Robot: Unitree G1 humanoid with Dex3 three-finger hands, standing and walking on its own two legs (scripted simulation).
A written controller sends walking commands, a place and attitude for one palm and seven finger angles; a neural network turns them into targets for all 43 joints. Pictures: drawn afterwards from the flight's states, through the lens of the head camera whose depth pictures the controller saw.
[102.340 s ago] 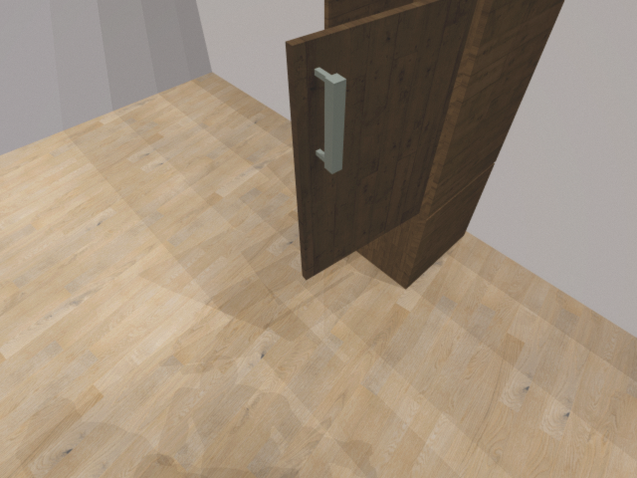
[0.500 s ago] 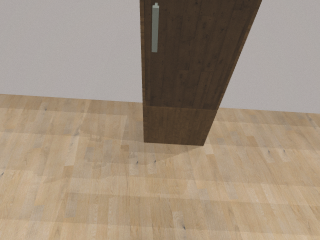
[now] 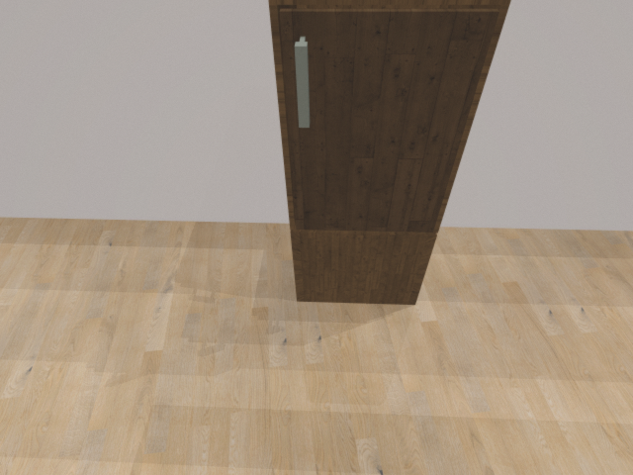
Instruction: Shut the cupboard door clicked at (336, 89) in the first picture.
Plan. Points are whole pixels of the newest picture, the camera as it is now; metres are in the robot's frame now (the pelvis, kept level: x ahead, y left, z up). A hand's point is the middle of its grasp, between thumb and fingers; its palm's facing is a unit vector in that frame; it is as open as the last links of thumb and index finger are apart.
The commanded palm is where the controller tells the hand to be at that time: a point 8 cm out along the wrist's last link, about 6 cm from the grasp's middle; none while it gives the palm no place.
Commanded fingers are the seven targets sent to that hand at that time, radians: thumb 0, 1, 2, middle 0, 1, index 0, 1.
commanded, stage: let the arm hang, fingers relaxed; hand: left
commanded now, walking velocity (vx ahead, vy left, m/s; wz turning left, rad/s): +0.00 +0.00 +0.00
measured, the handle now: (303, 83) +0.82 +0.07 +0.12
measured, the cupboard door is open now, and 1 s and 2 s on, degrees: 0 0 0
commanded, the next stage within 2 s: look to check the result in 0.30 s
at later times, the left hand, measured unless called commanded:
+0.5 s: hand out of the picture +0.01 +0.17 -0.17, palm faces +0.03 -0.98 -0.20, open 7.3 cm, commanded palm none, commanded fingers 0.00 0.90 0.90 -0.20 -0.30 -0.20 -0.30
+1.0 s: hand out of the picture +0.03 +0.17 -0.17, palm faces +0.03 -0.98 -0.20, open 7.3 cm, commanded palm none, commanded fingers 0.00 0.90 0.90 -0.20 -0.30 -0.20 -0.30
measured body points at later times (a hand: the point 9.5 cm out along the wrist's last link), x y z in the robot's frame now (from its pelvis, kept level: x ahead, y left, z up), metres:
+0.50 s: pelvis +0.02 -0.01 +0.00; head +0.03 -0.01 +0.45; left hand +0.01 +0.22 -0.16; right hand +0.02 -0.23 -0.16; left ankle +0.06 +0.11 -0.74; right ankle +0.00 -0.12 -0.74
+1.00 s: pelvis +0.03 -0.01 +0.00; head +0.04 -0.01 +0.45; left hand +0.03 +0.23 -0.16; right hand +0.05 -0.24 -0.15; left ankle +0.06 +0.11 -0.74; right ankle +0.00 -0.12 -0.74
